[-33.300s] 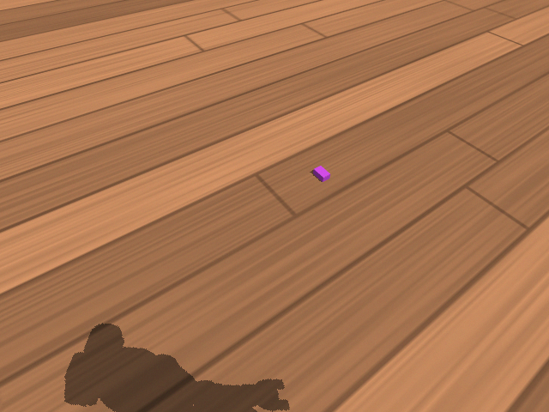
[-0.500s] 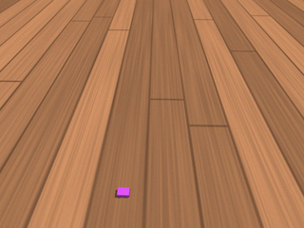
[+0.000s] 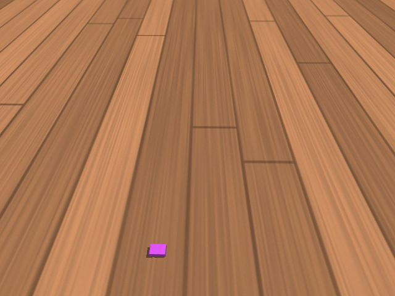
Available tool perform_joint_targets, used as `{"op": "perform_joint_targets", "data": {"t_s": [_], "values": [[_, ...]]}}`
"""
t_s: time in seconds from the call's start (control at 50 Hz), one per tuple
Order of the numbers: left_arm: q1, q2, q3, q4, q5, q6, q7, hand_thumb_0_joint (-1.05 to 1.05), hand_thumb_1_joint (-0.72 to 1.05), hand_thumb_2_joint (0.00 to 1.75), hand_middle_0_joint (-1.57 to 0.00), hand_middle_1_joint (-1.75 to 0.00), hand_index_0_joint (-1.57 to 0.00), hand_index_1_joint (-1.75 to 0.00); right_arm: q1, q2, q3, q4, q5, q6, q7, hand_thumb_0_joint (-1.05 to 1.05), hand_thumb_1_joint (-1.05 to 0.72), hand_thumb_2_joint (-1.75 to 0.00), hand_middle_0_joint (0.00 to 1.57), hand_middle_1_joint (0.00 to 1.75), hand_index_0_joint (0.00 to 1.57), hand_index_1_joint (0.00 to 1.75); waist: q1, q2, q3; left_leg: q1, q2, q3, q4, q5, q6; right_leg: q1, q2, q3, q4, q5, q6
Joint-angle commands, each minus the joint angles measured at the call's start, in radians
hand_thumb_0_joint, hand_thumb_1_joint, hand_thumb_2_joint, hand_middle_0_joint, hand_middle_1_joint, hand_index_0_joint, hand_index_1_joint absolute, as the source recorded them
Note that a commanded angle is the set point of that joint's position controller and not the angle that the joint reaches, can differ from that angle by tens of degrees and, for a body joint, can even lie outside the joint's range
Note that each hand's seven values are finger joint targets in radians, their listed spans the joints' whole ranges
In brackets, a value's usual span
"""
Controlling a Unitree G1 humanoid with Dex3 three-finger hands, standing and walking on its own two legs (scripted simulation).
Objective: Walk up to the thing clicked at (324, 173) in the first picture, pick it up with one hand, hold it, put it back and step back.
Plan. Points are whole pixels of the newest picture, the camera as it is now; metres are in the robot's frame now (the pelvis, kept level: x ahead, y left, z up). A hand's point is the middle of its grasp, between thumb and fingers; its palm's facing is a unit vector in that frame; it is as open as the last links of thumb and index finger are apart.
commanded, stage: stand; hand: left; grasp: from above
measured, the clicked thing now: (158, 250) +0.46 +0.21 -0.77
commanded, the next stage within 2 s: step back in 0.92 s
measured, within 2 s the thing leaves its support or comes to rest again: neither
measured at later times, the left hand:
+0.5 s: hand out of the picture +0.08 +0.25 -0.15, palm faces +0.01 -0.94 -0.34, open 7.4 cm
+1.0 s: hand out of the picture +0.08 +0.25 -0.16, palm faces +0.02 -0.94 -0.35, open 7.4 cm
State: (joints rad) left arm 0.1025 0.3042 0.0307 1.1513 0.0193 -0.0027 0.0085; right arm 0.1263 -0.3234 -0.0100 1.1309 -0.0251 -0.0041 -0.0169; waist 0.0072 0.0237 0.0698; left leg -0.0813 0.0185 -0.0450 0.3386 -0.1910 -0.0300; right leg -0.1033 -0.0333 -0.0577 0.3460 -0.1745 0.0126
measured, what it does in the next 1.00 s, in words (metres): stands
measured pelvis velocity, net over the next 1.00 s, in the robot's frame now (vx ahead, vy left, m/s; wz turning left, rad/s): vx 0.00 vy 0.00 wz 0.01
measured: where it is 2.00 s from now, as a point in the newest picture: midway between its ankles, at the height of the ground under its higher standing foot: outside the picture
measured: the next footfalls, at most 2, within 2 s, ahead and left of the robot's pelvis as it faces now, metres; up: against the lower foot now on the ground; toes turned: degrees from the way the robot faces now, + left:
right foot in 1.68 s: -0.12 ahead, -0.06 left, +0.00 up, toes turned -3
left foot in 2.00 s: -0.19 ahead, +0.18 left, +0.00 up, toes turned -4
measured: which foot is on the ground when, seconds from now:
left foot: down 0.00-1.00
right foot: down 0.00-1.00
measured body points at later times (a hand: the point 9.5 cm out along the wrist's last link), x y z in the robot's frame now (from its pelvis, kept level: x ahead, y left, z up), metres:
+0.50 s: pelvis +0.00 +0.00 +0.00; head +0.01 -0.01 +0.45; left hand +0.08 +0.30 -0.13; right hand +0.08 -0.29 -0.14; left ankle +0.00 +0.14 -0.75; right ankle +0.01 -0.12 -0.75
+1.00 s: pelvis +0.00 +0.00 +0.00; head +0.02 -0.01 +0.44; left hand +0.08 +0.30 -0.13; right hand +0.08 -0.30 -0.14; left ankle +0.00 +0.14 -0.75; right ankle +0.01 -0.12 -0.75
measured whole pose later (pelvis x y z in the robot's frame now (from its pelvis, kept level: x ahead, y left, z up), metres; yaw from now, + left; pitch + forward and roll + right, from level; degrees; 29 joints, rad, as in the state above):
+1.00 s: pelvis +0.00 +0.00 +0.00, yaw +0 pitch -2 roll +0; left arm 0.10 0.33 0.05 1.10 0.00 0.00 0.00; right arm 0.10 -0.36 -0.01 1.09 0.00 0.01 0.00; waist 0.00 0.03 0.10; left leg -0.17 0.03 -0.05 0.45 -0.22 -0.02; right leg -0.16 -0.02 -0.07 0.40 -0.19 0.00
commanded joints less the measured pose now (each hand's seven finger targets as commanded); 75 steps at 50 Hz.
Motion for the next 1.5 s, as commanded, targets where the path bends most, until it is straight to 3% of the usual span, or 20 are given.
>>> {"op": "perform_joint_targets", "data": {"t_s": [0.0,0.26,0.48,0.88,0.9,0.96,0.98,1.0,1.02,1.06,1.12,1.16,1.18,1.2,1.22,1.24,1.28,1.3,1.38,1.48], "values": [[-0.029,0.207,0.038,-0.052,-0.002,-0.019,0.014,0.0,0.9,0.9,-0.2,-0.3,-0.2,-0.3,-0.028,-0.188,-0.037,-0.05,0.006,-0.018,-0.008,0.0,-0.9,-0.9,0.2,0.3,0.2,0.3,0.005,-0.018,-0.063,-0.04,0.095,-0.061,-0.06,0.129,0.043,0.036,-0.096,0.094,-0.07,0.072,-0.019],[-0.047,0.218,0.038,-0.065,-0.006,-0.025,0.012,0.0,0.9,0.9,-0.2,-0.3,-0.2,-0.3,-0.045,-0.207,-0.036,-0.055,0.007,-0.021,-0.005,0.0,-0.9,-0.9,0.2,0.3,0.2,0.3,-0.001,-0.019,-0.096,-0.019,0.102,-0.059,-0.056,0.19,0.044,0.053,-0.101,0.088,-0.058,0.15,-0.019],[-0.037,0.227,0.032,-0.066,-0.003,-0.024,0.007,0.0,0.9,0.9,-0.2,-0.3,-0.2,-0.3,-0.053,-0.205,-0.036,-0.052,0.008,-0.018,0.001,0.0,-0.9,-0.9,0.2,0.3,0.2,0.3,0.002,-0.019,-0.054,-0.036,0.099,-0.062,-0.071,0.114,0.041,0.014,-0.096,0.09,-0.082,0.046,-0.023],[-0.031,0.242,0.031,-0.08,-0.01,-0.029,0.005,0.0,0.9,0.9,-0.2,-0.3,-0.2,-0.3,-0.032,-0.208,-0.031,-0.054,0.009,-0.019,0.003,0.0,-0.9,-0.9,0.2,0.3,0.2,0.3,-0.004,-0.022,-0.079,-0.048,0.1,-0.06,-0.074,0.145,0.037,0.042,-0.101,0.09,-0.059,0.111,-0.029],[-0.026,0.315,0.081,-0.092,-0.026,-0.02,0.01,0.0,0.9,0.9,-0.2,-0.3,-0.2,-0.3,-0.075,-0.264,-0.048,-0.08,0.019,-0.002,0.01,0.0,-0.9,-0.9,0.2,0.3,0.2,0.3,0.003,-0.035,0.027,-0.127,0.075,-0.057,0.063,0.282,0.061,-0.033,-0.101,0.114,0.006,0.288,-0.038],[-0.01,0.327,0.098,-0.14,-0.026,-0.013,0.018,0.0,0.9,0.9,-0.2,-0.3,-0.2,-0.3,-0.024,-0.232,-0.054,-0.118,0.036,0.014,0.01,0.0,-0.9,-0.9,0.2,0.3,0.2,0.3,-0.013,-0.097,-0.103,-0.123,0.007,0.015,0.275,0.241,0.057,0.005,-0.189,0.167,0.025,0.462,-0.142],[-0.032,0.336,0.102,-0.162,-0.022,-0.009,0.019,0.0,0.9,0.9,-0.2,-0.3,-0.2,-0.3,-0.009,-0.226,-0.061,-0.129,0.037,0.024,0.01,0.0,-0.9,-0.9,0.2,0.3,0.2,0.3,-0.013,-0.148,-0.121,-0.147,-0.036,0.031,0.383,0.077,0.053,-0.015,-0.248,0.215,0.011,0.465,-0.196],[-0.062,0.333,0.102,-0.193,-0.013,-0.007,0.021,0.0,0.9,0.9,-0.2,-0.3,-0.2,-0.3,0.0,-0.224,-0.068,-0.143,0.031,0.036,0.012,0.0,-0.9,-0.9,0.2,0.3,0.2,0.3,-0.016,-0.206,-0.121,-0.181,-0.068,0.02,0.513,-0.244,0.062,-0.057,-0.315,0.27,-0.004,0.449,-0.25],[-0.078,0.335,0.104,-0.224,0.002,-0.005,0.022,0.0,0.9,0.9,-0.2,-0.3,-0.2,-0.3,0.021,-0.234,-0.076,-0.158,0.024,0.045,0.015,0.0,-0.9,-0.9,0.2,0.3,0.2,0.3,-0.02,-0.199,-0.127,-0.201,-0.051,-0.024,0.613,-0.347,0.072,-0.09,-0.351,0.286,0.016,0.435,-0.285],[-0.158,0.328,0.102,-0.266,0.008,0.0,0.027,0.0,0.9,0.9,-0.2,-0.3,-0.2,-0.3,0.078,-0.233,-0.083,-0.175,0.028,0.055,0.022,0.0,-0.9,-0.9,0.2,0.3,0.2,0.3,-0.061,-0.209,-0.104,-0.195,-0.015,-0.065,0.642,-0.333,0.088,-0.179,-0.325,0.227,0.056,0.376,-0.261],[-0.133,0.315,0.093,-0.29,0.014,0.014,0.026,0.0,0.9,0.9,-0.2,-0.3,-0.2,-0.3,0.095,-0.233,-0.085,-0.191,0.021,0.047,0.022,0.0,-0.9,-0.9,0.2,0.3,0.2,0.3,-0.031,-0.196,-0.115,-0.221,-0.021,0.001,0.42,-0.23,0.071,-0.108,-0.252,0.178,0.164,0.359,-0.199],[-0.135,0.308,0.088,-0.304,-0.004,0.033,0.02,0.0,0.9,0.9,-0.2,-0.3,-0.2,-0.3,0.136,-0.229,-0.093,-0.18,0.002,0.03,0.019,0.0,-0.9,-0.9,0.2,0.3,0.2,0.3,-0.051,-0.141,-0.112,-0.16,-0.032,0.053,0.135,0.022,0.056,-0.113,-0.185,0.127,0.287,0.26,-0.142],[-0.087,0.259,0.077,-0.315,-0.012,0.045,0.018,0.0,0.9,0.9,-0.2,-0.3,-0.2,-0.3,0.1,-0.274,-0.107,-0.201,-0.019,0.022,0.014,0.0,-0.9,-0.9,0.2,0.3,0.2,0.3,-0.025,-0.016,-0.095,-0.133,0.067,-0.097,0.045,0.225,0.076,-0.188,-0.091,0.105,0.396,0.103,-0.095],[-0.058,0.2,0.066,-0.326,-0.021,0.053,0.022,0.0,0.9,0.9,-0.2,-0.3,-0.2,-0.3,0.076,-0.373,-0.123,-0.224,-0.03,0.013,0.013,0.0,-0.9,-0.9,0.2,0.3,0.2,0.3,-0.006,0.219,-0.085,-0.07,0.267,-0.384,-0.001,0.472,0.138,-0.374,0.105,0.095,0.554,-0.411,-0.05],[-0.084,0.25,0.083,-0.317,-0.013,0.056,0.037,0.0,0.9,0.9,-0.2,-0.3,-0.2,-0.3,0.062,-0.443,-0.134,-0.241,-0.01,0.011,0.014,0.0,-0.9,-0.9,0.2,0.3,0.2,0.3,-0.057,0.229,-0.104,-0.175,0.347,-0.496,-0.019,0.474,0.25,-0.324,0.146,0.239,0.702,-0.533,-0.04],[-0.099,0.268,0.085,-0.303,-0.007,0.058,0.044,0.0,0.9,0.9,-0.2,-0.3,-0.2,-0.3,0.029,-0.409,-0.129,-0.249,-0.009,0.007,0.009,0.0,-0.9,-0.9,0.2,0.3,0.2,0.3,-0.051,0.153,-0.102,-0.159,0.333,-0.457,0.003,0.475,0.259,-0.341,0.14,0.285,0.8,-0.503,-0.045],[-0.02,0.256,0.081,-0.291,-0.027,0.058,0.043,0.0,0.9,0.9,-0.2,-0.3,-0.2,-0.3,-0.055,-0.316,-0.102,-0.272,-0.015,0.005,-0.008,0.0,-0.9,-0.9,0.2,0.3,0.2,0.3,0.019,0.092,-0.129,-0.026,0.216,-0.228,0.105,0.552,0.216,-0.427,0.131,0.294,0.889,-0.367,-0.045],[0.014,0.264,0.081,-0.291,-0.025,0.056,0.04,0.0,0.9,0.9,-0.2,-0.3,-0.2,-0.3,-0.046,-0.3,-0.102,-0.281,-0.009,0.003,-0.017,0.0,-0.9,-0.9,0.2,0.3,0.2,0.3,0.024,0.115,-0.14,0.001,0.217,-0.206,0.117,0.53,0.224,-0.437,0.122,0.268,0.891,-0.332,-0.038],[0.007,0.257,0.085,-0.326,-0.011,0.047,0.03,0.0,0.9,0.9,-0.2,-0.3,-0.2,-0.3,0.048,-0.271,-0.103,-0.29,0.001,0.004,-0.025,0.0,-0.9,-0.9,0.2,0.3,0.2,0.3,-0.029,0.091,-0.143,0.125,0.212,-0.189,0.146,0.598,0.217,-0.439,0.113,0.23,0.8,-0.328,0.014],[0.013,0.25,0.093,-0.351,-0.007,0.044,0.024,0.0,0.9,0.9,-0.2,-0.3,-0.2,-0.3,0.069,-0.3,-0.112,-0.314,0.001,0.008,-0.026,0.0,-0.9,-0.9,0.2,0.3,0.2,0.3,-0.061,0.089,-0.128,0.094,0.271,-0.213,0.138,0.531,0.289,-0.375,0.087,0.191,0.634,-0.355,0.013]]}}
